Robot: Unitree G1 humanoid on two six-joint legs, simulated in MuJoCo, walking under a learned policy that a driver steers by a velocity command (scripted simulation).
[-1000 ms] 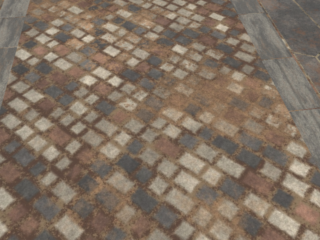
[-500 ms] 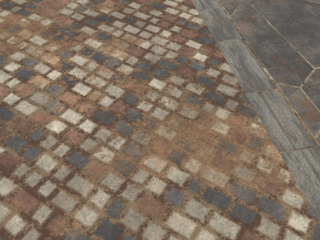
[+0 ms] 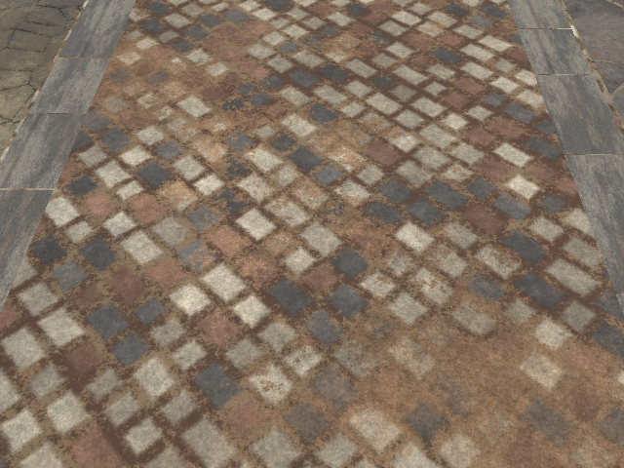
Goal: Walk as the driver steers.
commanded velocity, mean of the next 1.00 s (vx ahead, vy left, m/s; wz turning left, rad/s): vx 0.50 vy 0.00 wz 0.05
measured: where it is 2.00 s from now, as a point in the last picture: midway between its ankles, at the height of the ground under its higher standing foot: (306, 354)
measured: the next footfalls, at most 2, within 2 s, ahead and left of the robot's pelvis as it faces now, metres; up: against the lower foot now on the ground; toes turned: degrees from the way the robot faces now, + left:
left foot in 0.24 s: +0.27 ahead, +0.11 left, +0.00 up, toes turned +15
right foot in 0.82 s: +0.59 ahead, +0.04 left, +0.00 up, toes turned +2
